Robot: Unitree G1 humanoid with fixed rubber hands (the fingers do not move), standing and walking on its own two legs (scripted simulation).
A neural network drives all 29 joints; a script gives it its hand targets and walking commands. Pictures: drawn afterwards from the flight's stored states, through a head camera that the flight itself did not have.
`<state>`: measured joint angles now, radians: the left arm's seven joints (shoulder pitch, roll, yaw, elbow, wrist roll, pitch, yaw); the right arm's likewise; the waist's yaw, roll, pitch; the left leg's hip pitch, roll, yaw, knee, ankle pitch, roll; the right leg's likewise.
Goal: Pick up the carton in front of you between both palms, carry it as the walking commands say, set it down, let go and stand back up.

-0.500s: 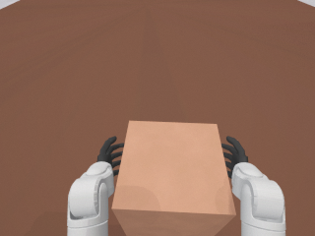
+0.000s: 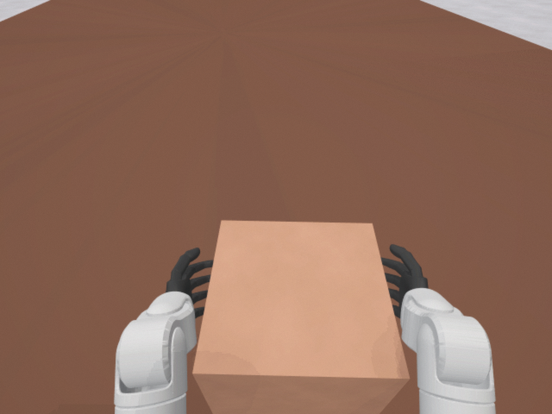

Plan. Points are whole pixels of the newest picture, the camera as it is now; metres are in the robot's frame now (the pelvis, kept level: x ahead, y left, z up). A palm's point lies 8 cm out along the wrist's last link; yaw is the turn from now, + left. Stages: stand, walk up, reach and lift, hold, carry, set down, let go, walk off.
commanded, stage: carry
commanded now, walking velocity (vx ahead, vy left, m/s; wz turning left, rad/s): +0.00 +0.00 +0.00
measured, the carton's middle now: (293, 331) +0.26 +0.00 +0.03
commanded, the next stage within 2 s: hold in 1.90 s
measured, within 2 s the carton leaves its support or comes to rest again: neither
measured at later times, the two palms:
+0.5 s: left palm (198, 216) +0.43 +0.16 +0.10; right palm (373, 209) +0.44 -0.14 +0.10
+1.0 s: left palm (202, 212) +0.45 +0.15 +0.09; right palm (371, 207) +0.46 -0.15 +0.09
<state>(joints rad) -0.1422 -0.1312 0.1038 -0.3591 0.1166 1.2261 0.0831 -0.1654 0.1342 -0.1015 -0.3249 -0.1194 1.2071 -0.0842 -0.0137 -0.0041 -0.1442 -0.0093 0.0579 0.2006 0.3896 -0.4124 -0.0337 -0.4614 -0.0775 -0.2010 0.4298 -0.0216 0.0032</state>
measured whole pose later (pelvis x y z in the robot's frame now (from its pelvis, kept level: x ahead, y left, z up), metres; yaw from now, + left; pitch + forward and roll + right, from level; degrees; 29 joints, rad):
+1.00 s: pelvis +0.19 +0.00 +0.01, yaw +1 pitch +4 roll +0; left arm -0.15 -0.13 0.10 -0.23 0.14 1.17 0.07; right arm -0.16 0.13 -0.12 -0.23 -0.15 1.16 -0.07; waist 0.00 0.00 -0.15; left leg -0.18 0.05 0.16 0.49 -0.32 -0.01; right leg -0.21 -0.07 -0.19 0.50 -0.30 0.02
